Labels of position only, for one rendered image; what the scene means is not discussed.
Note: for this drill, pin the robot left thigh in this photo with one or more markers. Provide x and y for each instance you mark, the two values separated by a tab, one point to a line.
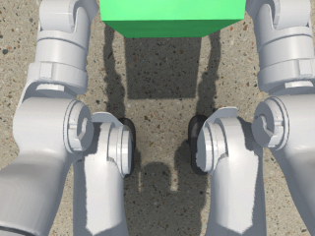
98	184

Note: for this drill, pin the right robot foot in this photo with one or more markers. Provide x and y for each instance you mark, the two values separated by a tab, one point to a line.
194	127

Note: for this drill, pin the robot right forearm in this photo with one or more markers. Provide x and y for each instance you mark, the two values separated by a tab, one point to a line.
284	41

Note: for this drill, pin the robot left forearm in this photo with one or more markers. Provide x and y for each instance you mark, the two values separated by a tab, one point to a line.
62	49

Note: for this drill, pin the robot right upper arm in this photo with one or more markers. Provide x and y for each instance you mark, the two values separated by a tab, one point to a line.
285	124

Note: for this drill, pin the robot left upper arm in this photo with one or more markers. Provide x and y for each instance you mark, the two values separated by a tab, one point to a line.
49	132

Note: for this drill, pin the carton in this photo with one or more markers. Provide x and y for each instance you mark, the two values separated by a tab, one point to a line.
170	18

